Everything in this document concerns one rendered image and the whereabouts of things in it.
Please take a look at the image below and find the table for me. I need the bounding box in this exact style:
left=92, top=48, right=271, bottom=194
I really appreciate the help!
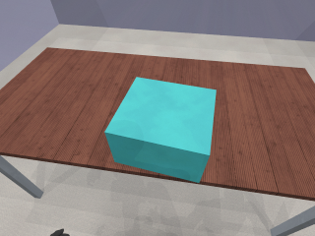
left=0, top=47, right=315, bottom=236

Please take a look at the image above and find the carton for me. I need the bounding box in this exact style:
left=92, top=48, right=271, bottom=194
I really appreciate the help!
left=104, top=77, right=217, bottom=183

